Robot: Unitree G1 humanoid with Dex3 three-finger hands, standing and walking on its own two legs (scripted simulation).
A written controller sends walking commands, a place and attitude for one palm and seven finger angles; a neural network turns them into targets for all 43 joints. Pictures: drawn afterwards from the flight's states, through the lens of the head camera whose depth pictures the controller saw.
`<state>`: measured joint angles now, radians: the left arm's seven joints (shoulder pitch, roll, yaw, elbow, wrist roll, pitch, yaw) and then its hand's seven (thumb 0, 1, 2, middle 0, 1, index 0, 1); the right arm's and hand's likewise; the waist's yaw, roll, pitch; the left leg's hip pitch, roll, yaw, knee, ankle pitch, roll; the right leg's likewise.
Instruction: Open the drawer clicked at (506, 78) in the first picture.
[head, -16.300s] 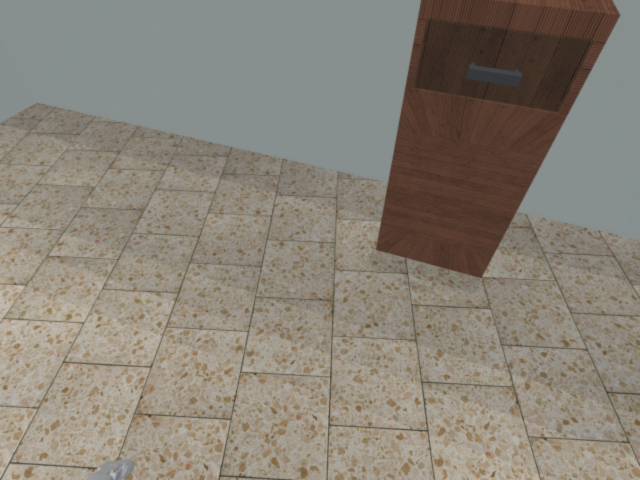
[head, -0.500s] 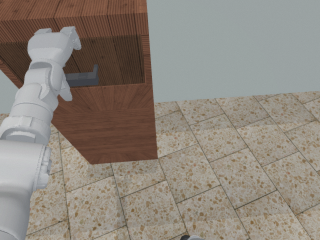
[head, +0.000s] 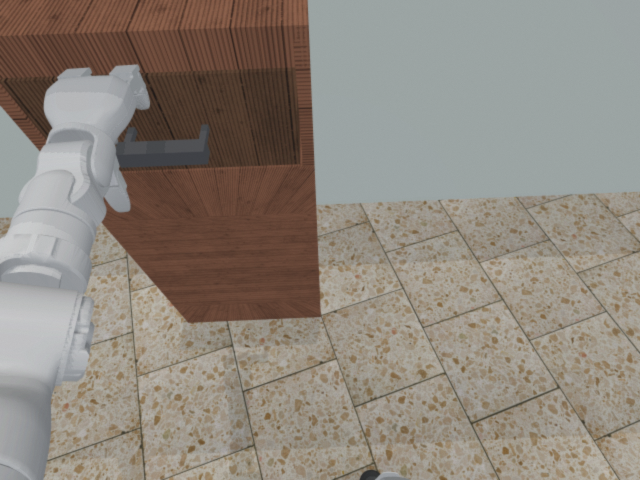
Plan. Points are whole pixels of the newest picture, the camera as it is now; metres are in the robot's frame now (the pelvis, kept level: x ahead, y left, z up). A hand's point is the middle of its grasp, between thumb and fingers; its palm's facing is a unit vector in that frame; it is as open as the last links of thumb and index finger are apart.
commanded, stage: lift the fingers back up to retry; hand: left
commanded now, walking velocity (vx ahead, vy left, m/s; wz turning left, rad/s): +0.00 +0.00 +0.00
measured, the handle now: (165, 142) +0.57 +0.22 +0.06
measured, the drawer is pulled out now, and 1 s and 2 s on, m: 0.00 0.00 0.00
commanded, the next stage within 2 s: re-aim the fingers above the handle in 0.74 s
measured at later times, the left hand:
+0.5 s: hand (121, 145) +0.51 +0.25 +0.11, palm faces -0.05 +0.01 -1.00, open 13.8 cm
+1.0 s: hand (118, 150) +0.50 +0.25 +0.12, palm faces -0.03 +0.01 -1.00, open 13.8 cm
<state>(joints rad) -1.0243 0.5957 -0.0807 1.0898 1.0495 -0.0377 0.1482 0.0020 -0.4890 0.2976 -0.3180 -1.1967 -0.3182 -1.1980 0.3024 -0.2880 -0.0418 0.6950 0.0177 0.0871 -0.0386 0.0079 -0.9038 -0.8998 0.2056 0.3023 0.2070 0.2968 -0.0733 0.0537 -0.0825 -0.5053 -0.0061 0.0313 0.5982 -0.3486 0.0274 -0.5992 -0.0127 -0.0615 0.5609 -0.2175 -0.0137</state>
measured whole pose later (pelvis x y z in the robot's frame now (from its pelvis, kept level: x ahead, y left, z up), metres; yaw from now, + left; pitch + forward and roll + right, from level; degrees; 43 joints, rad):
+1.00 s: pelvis +0.01 +0.01 +0.00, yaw -1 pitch +14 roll -1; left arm -0.91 0.57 -0.05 0.98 1.04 -0.07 0.09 0.00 -0.49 0.30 -0.32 -1.20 -0.32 -1.20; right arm 0.34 -0.27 -0.04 0.69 0.01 0.12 -0.03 0.01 -0.90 -0.90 0.21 0.30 0.21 0.30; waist -0.06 0.06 -0.10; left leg -0.47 0.00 0.04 0.59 -0.36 0.04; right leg -0.57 -0.01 -0.05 0.54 -0.22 0.00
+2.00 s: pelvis +0.01 +0.01 +0.00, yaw -1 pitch +14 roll -1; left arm -0.84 0.50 -0.08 0.89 1.01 -0.07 0.10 0.00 -0.49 0.30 -0.32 -1.20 -0.32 -1.20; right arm 0.34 -0.27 -0.04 0.69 0.02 0.12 -0.02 0.01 -0.90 -0.90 0.20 0.30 0.21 0.30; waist -0.05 0.08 -0.11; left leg -0.45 -0.01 0.05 0.58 -0.37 0.04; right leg -0.55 -0.01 -0.04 0.54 -0.23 0.00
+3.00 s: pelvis -0.01 +0.00 +0.00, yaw -1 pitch +12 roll +0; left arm -0.89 0.50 -0.07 0.90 1.04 -0.17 0.14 0.00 -0.49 0.30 -0.32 -1.20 -0.32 -1.20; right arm 0.28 -0.27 -0.03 0.67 0.02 0.08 -0.06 0.01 -0.90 -0.90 0.21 0.30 0.21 0.30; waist -0.07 0.04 -0.07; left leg -0.46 -0.01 0.04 0.59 -0.35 0.03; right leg -0.56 -0.02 -0.04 0.57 -0.22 -0.01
